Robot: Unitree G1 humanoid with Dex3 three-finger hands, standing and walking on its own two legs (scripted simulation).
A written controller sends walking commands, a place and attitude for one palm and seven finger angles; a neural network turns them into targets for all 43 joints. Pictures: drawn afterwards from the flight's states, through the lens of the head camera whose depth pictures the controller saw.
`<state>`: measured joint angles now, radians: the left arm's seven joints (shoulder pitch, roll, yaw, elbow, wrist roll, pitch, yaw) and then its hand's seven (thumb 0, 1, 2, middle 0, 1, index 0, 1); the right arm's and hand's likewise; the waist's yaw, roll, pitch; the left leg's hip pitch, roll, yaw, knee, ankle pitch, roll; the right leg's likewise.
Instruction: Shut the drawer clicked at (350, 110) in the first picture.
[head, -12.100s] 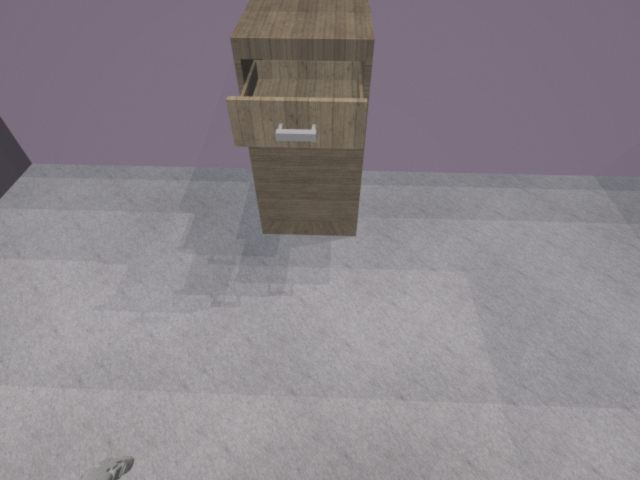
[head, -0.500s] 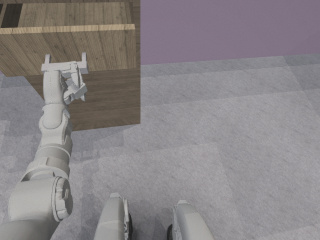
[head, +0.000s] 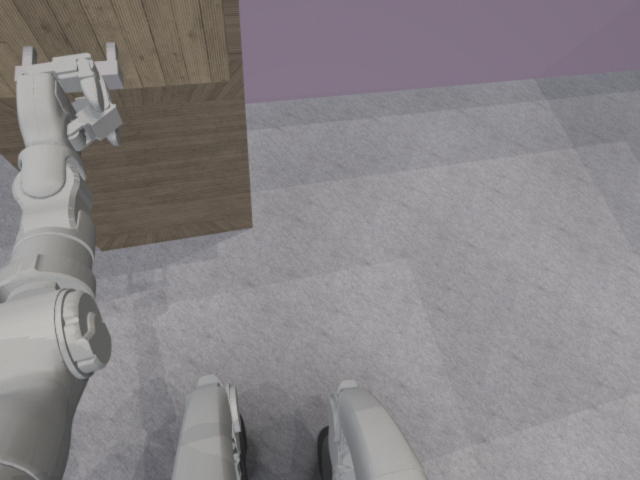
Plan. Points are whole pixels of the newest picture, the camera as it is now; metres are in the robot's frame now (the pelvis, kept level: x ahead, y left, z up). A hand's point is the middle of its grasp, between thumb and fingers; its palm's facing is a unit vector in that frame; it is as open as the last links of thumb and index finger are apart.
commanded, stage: push the drawer shut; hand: left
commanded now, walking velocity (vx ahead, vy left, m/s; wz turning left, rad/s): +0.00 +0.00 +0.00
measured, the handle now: (71, 65) +0.60 +0.25 +0.06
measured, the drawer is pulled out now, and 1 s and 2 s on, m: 0.05 0.00 0.00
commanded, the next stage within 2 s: pull the fist back off the drawer in 0.70 s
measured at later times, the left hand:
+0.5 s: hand (100, 77) +0.59 +0.22 +0.06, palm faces +0.13 -0.99 -0.03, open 2.9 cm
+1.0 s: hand (97, 73) +0.59 +0.22 +0.06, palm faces +0.13 -0.99 -0.05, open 3.2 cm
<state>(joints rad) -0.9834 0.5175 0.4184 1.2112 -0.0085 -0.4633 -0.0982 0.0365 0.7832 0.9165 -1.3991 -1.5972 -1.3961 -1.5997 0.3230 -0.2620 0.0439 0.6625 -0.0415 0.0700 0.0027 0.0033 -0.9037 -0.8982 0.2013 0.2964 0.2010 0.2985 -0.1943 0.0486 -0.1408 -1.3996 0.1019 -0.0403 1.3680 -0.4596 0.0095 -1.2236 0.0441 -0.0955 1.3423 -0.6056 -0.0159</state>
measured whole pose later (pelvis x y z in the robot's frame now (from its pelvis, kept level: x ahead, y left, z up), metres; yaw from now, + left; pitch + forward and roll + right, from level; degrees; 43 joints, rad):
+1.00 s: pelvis -0.03 +0.01 -0.02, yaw -2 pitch +32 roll -9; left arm -1.32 0.74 0.35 1.32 0.08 -0.29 -0.08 0.03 0.62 0.94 -1.40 -1.60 -1.40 -1.60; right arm 0.38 -0.25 0.12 0.66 -0.07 -0.01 -0.01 0.00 -0.90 -0.90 0.20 0.30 0.20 0.30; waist -0.30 0.05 -0.11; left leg -1.60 0.09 -0.08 1.43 -0.42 0.03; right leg -1.40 0.05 -0.13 1.38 -0.56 0.00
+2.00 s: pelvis +0.06 +0.00 +0.08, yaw +3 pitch +18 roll -4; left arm -0.39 0.33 0.29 0.57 -0.18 -0.28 -0.10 0.01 0.90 0.90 -1.40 -1.60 -1.40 -1.60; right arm 0.32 -0.25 0.01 0.58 0.04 0.06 0.01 0.01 -0.90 -0.90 0.20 0.30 0.20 0.30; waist -0.07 0.03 -0.17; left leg -0.91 0.07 -0.01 1.02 -0.43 0.00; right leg -0.72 0.03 -0.07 0.95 -0.54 -0.01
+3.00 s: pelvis +0.06 -0.01 +0.15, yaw +4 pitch -4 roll +0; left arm 0.52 0.31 0.29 -0.43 -0.08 -0.09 0.09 0.01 0.89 0.90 -1.40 -1.60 -1.40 -1.60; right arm 0.17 -0.23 0.03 0.60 0.01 -0.06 -0.09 0.01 -0.90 -0.90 0.20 0.30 0.20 0.30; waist 0.08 0.07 0.03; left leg -0.16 0.03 0.03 0.43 -0.20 0.00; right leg 0.01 0.00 -0.05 0.36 -0.29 -0.01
